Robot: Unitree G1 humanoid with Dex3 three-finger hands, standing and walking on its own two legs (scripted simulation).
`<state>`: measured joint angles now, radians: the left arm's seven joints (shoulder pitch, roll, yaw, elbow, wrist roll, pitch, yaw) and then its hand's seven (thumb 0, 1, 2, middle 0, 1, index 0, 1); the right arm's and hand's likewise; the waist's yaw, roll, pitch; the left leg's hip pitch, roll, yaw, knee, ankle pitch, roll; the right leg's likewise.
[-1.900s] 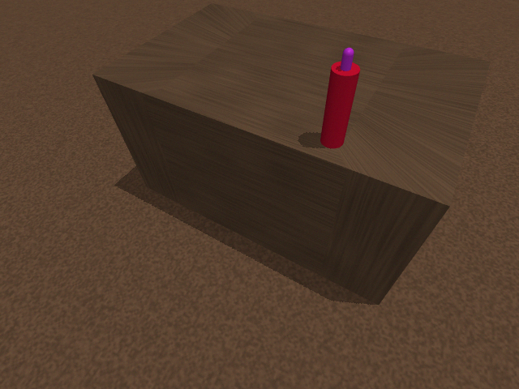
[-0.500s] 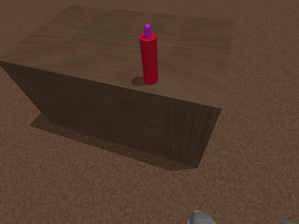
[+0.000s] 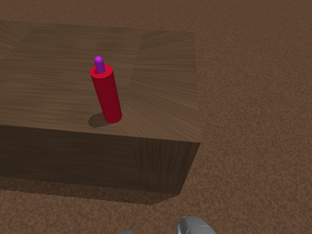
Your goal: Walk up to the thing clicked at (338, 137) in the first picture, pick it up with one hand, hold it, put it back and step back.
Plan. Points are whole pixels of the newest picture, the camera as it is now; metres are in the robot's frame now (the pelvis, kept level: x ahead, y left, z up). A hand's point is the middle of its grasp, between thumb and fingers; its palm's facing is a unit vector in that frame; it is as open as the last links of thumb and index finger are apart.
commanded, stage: walk up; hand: left
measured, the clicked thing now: (106, 91) +0.52 +0.18 +0.02
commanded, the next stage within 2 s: stand in 1.98 s
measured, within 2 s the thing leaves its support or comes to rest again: neither
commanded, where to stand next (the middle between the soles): +0.10 +0.01 m, yaw -8 degrees
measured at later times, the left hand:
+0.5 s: hand (89, 198) +0.24 +0.23 -0.15, palm faces -0.17 -0.91 -0.38, open 7.3 cm
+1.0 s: hand (79, 226) +0.16 +0.24 -0.15, palm faces -0.17 -0.92 -0.37, open 7.3 cm
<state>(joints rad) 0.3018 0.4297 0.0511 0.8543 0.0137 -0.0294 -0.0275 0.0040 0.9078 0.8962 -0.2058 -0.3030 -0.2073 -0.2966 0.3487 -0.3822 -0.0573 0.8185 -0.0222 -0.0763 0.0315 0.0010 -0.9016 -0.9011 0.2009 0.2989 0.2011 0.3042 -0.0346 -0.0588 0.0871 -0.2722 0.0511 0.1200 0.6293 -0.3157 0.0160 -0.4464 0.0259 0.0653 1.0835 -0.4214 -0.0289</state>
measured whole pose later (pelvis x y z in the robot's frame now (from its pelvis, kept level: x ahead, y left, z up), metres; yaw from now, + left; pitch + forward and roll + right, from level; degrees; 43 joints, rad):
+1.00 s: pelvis +0.03 +0.00 +0.00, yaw -10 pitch -3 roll +0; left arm 0.14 0.35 0.02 1.00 0.01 -0.01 0.00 0.00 0.91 0.90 -0.21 -0.30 -0.21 -0.30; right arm 0.14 -0.39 -0.02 0.98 0.00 0.00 0.00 0.00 -0.90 -0.90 0.20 0.30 0.20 0.30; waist 0.01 0.01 0.10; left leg -0.28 0.03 -0.02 0.66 -0.32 -0.03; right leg -0.29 -0.01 0.03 0.68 -0.33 0.01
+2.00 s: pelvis +0.05 +0.00 +0.02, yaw -8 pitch -2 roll +0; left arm 0.07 0.34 0.03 1.16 0.01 -0.01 -0.01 0.00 0.91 0.90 -0.21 -0.30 -0.21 -0.30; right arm 0.08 -0.34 -0.01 1.14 0.00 0.00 0.01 0.00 -0.90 -0.90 0.20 0.30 0.20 0.30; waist 0.00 0.01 0.06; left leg -0.13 0.02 -0.04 0.35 -0.18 -0.03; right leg -0.11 -0.02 0.01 0.33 -0.19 0.02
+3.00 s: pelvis +0.06 -0.01 +0.02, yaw -9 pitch -2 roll +0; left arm 0.11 0.35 0.00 1.13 0.01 -0.01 -0.01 0.00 0.91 0.90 -0.21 -0.30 -0.21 -0.30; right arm 0.11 -0.35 0.00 1.13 0.00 0.00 0.01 0.00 -0.90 -0.90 0.20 0.30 0.20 0.30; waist 0.00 0.01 0.06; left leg -0.11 0.03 -0.03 0.32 -0.17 -0.04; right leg -0.11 -0.01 0.01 0.34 -0.20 0.01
